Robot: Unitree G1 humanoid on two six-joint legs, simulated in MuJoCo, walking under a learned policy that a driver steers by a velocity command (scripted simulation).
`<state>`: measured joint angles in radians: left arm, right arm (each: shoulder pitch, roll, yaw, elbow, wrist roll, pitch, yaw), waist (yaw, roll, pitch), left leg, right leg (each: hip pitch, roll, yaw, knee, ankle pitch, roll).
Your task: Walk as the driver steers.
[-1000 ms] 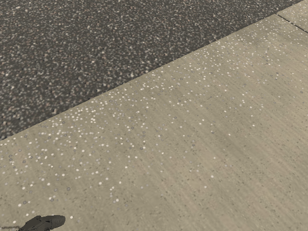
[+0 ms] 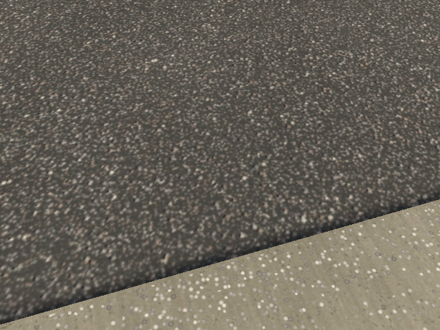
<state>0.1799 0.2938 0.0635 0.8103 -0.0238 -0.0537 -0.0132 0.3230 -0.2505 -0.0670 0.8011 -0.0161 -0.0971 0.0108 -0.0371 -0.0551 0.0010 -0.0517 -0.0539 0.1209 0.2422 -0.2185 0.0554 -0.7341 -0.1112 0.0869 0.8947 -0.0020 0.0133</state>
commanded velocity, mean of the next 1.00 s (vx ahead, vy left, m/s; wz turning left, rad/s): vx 0.50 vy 0.00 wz -0.54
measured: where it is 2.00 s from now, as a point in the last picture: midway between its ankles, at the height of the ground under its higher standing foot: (344, 228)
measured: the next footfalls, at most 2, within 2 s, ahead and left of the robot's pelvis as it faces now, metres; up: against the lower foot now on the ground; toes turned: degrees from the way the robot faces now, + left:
right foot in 0.22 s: +0.29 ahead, -0.15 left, +0.00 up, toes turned -10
left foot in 0.70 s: +0.59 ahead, -0.03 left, +0.00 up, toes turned -29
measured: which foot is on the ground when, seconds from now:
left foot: down 0.00-0.24, up 0.26-0.68, down 0.70-1.00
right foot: up 0.00-0.20, down 0.22-0.70, up 0.72-1.00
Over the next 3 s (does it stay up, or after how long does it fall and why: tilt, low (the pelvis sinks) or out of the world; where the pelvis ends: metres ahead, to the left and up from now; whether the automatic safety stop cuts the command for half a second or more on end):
stays up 1.45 -0.81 -0.12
